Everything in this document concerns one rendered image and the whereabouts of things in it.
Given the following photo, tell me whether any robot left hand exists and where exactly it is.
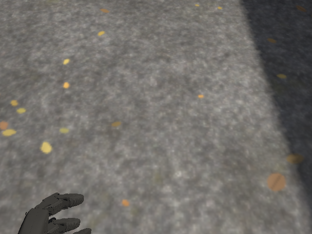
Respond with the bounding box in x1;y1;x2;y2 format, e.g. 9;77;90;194
18;192;92;234

